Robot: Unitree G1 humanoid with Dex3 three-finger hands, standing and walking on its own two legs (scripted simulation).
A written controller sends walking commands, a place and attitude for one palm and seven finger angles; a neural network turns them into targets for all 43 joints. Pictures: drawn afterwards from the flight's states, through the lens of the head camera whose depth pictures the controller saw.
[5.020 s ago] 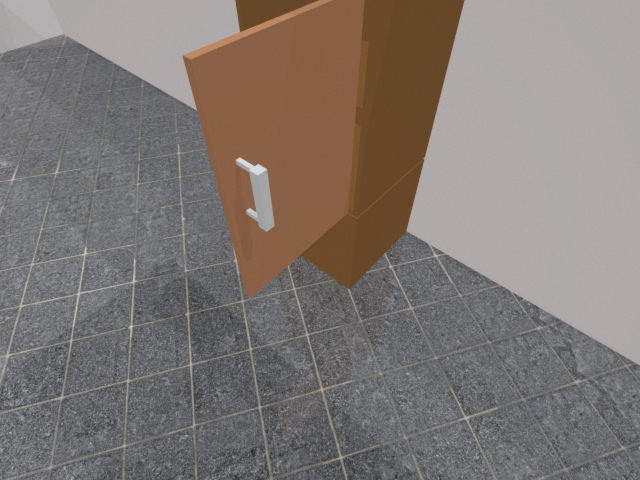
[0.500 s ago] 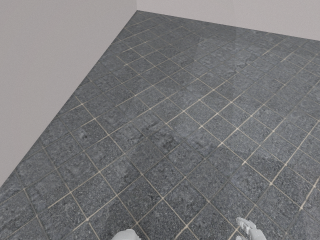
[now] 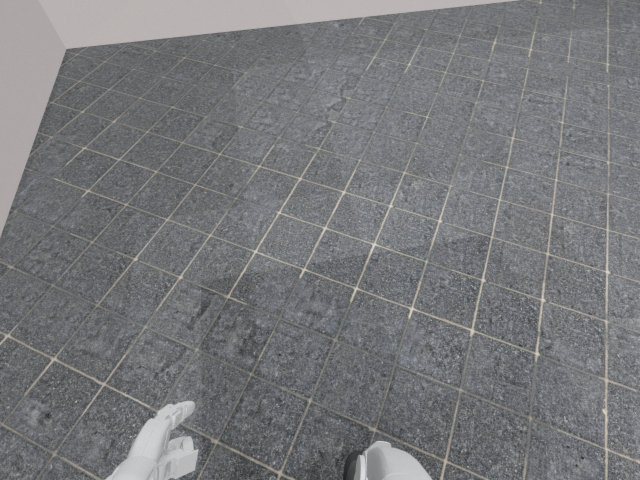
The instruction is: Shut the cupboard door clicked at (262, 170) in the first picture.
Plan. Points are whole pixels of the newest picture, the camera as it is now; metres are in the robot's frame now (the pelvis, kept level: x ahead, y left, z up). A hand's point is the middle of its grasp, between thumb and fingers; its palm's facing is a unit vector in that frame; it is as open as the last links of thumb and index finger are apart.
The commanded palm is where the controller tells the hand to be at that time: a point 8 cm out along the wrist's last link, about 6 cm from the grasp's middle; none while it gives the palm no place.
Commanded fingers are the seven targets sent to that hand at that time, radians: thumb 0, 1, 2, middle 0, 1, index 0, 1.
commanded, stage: walk around to get in front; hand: left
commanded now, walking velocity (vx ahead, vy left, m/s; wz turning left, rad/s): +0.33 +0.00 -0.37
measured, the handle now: out of the picture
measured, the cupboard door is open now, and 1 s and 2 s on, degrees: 91 91 91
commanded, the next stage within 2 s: walk to a spot facing it in 0.04 s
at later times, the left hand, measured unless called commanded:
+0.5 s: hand (241, 430) +0.20 +0.12 -0.15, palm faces +0.09 -0.98 -0.17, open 7.3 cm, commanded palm none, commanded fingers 0.00 0.90 0.90 -0.20 -0.30 -0.20 -0.30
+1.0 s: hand (228, 304) +0.39 +0.16 -0.14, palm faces +0.27 -0.93 -0.23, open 7.4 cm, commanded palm none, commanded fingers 0.00 0.90 0.90 -0.20 -0.30 -0.20 -0.30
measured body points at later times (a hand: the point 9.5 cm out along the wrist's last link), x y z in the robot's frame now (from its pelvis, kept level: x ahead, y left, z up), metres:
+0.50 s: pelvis +0.21 -0.04 +0.02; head +0.23 -0.04 +0.47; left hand +0.20 +0.17 -0.14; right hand +0.30 -0.26 -0.13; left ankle +0.26 +0.05 -0.68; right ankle +0.09 -0.07 -0.71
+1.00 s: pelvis +0.31 -0.07 +0.03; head +0.37 -0.04 +0.47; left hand +0.38 +0.21 -0.12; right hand +0.39 -0.31 -0.12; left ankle +0.26 +0.03 -0.71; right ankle +0.36 -0.23 -0.67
